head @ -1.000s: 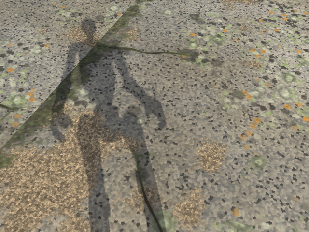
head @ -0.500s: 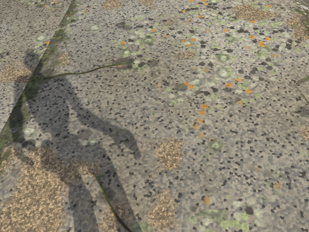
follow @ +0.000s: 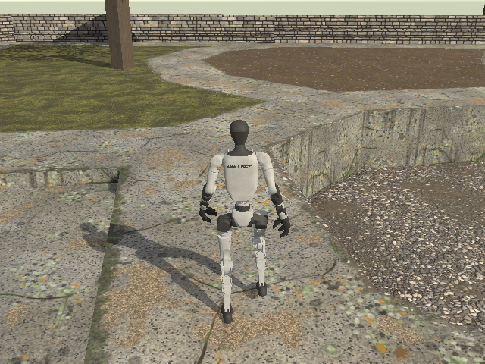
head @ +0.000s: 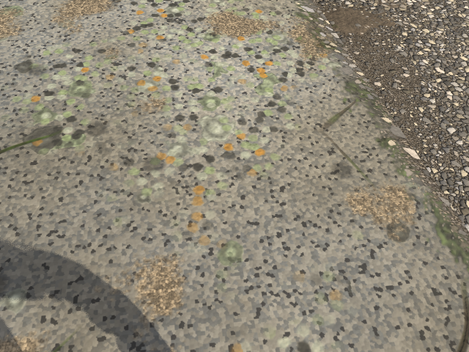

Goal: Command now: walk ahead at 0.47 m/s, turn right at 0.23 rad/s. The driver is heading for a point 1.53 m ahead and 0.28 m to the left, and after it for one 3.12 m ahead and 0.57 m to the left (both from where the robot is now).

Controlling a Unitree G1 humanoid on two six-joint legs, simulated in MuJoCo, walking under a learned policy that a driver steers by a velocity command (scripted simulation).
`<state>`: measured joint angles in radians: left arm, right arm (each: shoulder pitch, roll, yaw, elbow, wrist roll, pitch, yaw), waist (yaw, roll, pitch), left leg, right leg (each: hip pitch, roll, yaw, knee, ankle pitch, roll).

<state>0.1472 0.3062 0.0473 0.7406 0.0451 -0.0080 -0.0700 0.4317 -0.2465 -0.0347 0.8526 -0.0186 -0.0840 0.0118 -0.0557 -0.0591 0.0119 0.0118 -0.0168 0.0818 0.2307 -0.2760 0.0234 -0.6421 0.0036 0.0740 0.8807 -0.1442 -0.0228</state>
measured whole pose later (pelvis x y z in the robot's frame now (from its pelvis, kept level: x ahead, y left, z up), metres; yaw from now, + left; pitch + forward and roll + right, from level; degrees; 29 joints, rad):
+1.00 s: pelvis +0.35 -0.04 -0.01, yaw -2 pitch -2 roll +0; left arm 0.26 0.18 -0.01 1.10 0.02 0.02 0.04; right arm 0.23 -0.20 0.00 1.01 -0.01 0.01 -0.02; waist -0.01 0.01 0.03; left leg -0.27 -0.04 0.07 0.43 -0.13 0.06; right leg -0.18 0.00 0.02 0.49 -0.27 0.00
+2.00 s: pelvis +0.59 -0.02 +0.00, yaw -1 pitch +1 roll +0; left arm 0.07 0.19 0.04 0.97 0.02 -0.04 -0.03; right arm 0.51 -0.13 -0.01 1.11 -0.02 -0.10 -0.01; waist -0.04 -0.03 0.03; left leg 0.09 -0.07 0.07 0.19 -0.30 0.08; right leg -0.62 -0.05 -0.08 0.76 -0.09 -0.05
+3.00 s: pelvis +1.15 +0.04 +0.00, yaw +26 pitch +1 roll +0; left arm 0.08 0.23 0.05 0.80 0.04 -0.03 -0.02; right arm 0.37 -0.24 -0.08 0.95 0.00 -0.06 0.00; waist -0.05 -0.03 0.05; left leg -0.08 -0.15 -0.06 0.29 -0.22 0.14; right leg -0.68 -0.13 0.04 0.93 -0.14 0.05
